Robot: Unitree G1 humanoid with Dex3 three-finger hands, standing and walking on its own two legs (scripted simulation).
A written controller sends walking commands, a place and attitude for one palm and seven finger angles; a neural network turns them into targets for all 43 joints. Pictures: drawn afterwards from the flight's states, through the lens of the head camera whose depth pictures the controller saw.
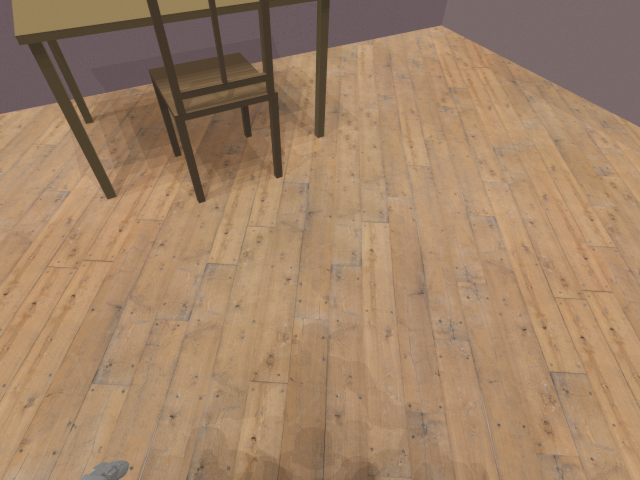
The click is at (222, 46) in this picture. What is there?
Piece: chair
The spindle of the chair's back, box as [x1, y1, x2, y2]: [208, 0, 227, 83]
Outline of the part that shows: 208,0 221,80 223,83 227,82 214,0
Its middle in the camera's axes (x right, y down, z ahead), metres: -0.37 -0.71 +1.35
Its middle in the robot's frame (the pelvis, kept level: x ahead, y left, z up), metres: +1.47 +0.44 -0.07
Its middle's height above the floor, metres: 0.70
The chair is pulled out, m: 0.00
